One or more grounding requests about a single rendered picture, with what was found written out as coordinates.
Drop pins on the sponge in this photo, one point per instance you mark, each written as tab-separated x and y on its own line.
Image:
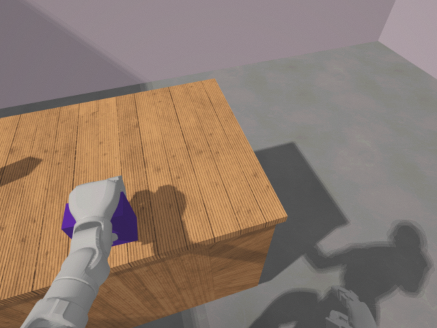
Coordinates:
124	222

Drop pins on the right robot hand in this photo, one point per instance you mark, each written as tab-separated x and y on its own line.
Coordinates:
359	315

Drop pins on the robot left forearm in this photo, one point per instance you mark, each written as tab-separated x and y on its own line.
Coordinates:
68	300

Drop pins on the left robot hand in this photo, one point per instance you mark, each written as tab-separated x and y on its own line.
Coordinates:
96	199

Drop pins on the table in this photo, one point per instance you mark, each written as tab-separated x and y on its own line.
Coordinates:
205	209

